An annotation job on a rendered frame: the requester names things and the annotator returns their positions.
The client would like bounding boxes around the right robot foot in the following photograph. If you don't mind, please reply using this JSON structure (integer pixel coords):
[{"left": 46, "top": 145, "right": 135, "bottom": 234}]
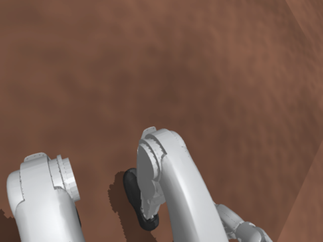
[{"left": 123, "top": 168, "right": 159, "bottom": 231}]

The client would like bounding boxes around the right robot arm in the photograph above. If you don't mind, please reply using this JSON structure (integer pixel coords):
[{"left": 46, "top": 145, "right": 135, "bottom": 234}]
[{"left": 235, "top": 221, "right": 273, "bottom": 242}]

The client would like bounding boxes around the right robot hand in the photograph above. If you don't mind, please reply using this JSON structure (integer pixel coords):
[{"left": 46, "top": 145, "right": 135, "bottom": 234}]
[{"left": 214, "top": 202, "right": 245, "bottom": 240}]

